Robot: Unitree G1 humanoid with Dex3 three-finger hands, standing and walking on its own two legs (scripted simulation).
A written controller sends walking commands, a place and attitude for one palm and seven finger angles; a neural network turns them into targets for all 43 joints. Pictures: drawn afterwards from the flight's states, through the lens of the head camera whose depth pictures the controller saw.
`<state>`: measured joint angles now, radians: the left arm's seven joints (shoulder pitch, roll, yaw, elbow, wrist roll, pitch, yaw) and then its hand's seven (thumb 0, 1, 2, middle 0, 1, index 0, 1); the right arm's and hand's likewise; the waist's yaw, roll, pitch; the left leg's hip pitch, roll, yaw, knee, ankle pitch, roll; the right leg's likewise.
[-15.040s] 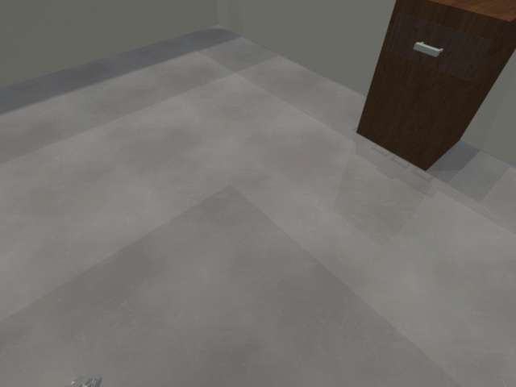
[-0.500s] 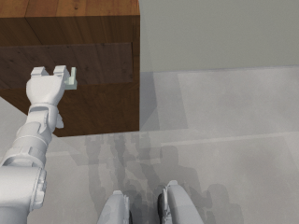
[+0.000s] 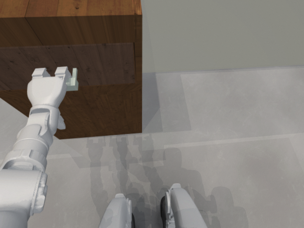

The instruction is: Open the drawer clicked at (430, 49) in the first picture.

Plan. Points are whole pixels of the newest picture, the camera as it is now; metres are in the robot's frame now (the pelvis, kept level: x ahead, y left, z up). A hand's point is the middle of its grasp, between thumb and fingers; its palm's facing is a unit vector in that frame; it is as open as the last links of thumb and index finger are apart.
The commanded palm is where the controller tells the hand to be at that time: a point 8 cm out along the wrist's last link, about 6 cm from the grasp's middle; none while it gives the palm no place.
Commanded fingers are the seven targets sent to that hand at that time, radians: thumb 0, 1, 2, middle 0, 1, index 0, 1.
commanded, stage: close the thumb around the handle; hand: left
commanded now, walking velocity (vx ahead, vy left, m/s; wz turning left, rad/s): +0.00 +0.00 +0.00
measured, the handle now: (56, 78) +0.53 +0.25 -0.02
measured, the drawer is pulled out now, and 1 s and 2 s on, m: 0.00 0.02 0.14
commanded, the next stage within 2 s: pull the drawer open in 0.60 s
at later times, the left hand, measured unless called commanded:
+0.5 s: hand (57, 99) +0.47 +0.25 -0.03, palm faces -0.05 -0.02 -1.00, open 6.1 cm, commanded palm +0.45 +0.25 +0.01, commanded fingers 0.00 0.90 0.90 -0.40 -1.35 -0.40 -1.35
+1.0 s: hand (57, 104) +0.45 +0.25 -0.04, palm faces -0.05 -0.05 -1.00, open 6.2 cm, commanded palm +0.42 +0.25 +0.01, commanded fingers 0.00 0.90 0.90 -0.40 -1.35 -0.40 -1.35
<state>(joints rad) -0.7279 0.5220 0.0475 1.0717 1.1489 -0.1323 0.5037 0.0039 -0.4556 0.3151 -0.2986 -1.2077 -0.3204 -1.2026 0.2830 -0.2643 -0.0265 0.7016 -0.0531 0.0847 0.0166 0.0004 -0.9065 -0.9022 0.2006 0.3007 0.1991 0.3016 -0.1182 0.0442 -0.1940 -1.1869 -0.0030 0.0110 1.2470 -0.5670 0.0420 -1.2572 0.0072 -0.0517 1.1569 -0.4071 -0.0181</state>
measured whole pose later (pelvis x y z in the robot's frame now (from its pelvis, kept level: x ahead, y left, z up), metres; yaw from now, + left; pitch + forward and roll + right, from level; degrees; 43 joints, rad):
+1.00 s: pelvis +0.01 +0.01 +0.01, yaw -2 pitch +28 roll -2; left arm -0.57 0.48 0.08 0.94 1.12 -0.14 0.50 0.01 0.68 0.74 -0.29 -1.35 -0.35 -1.30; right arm 0.28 -0.26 -0.03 0.68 -0.05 0.11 0.02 0.00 -0.91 -0.90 0.20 0.30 0.20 0.30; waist -0.10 0.04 -0.19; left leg -1.10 0.01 0.04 1.19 -0.57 0.05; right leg -1.19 0.02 -0.02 1.11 -0.41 -0.01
